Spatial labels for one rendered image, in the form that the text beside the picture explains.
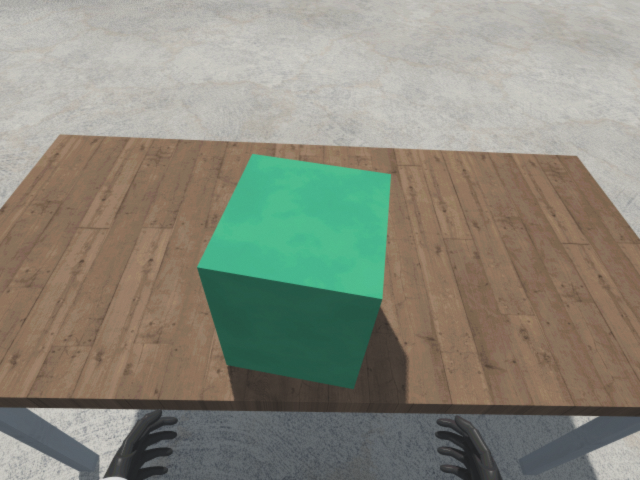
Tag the carton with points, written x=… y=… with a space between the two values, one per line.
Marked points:
x=294 y=271

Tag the table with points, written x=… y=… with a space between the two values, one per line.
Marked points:
x=511 y=287

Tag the right robot hand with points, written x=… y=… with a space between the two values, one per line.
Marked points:
x=477 y=457

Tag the left robot hand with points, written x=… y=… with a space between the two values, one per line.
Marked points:
x=132 y=454

